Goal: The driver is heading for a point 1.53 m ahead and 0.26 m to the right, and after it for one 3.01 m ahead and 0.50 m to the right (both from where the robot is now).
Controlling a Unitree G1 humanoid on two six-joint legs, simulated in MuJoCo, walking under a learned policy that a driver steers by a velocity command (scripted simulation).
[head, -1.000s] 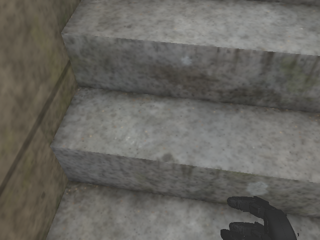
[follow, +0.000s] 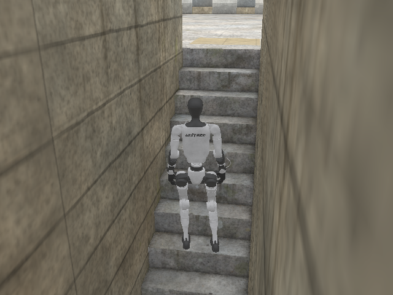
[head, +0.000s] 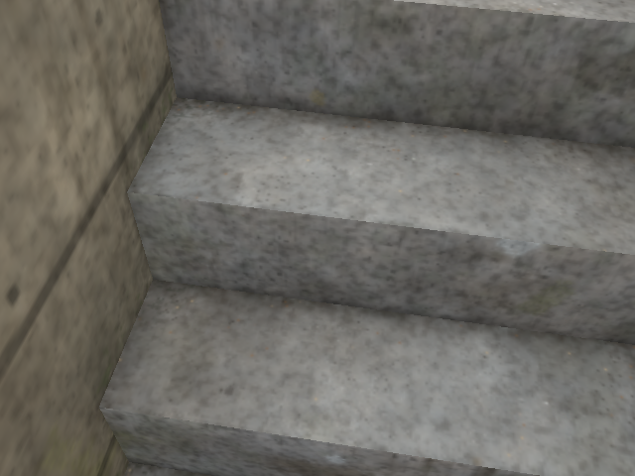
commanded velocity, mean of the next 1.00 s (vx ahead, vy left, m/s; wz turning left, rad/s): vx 0.00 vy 0.00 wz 0.00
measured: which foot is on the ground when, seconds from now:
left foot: down 0.00-1.00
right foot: down 0.00-1.00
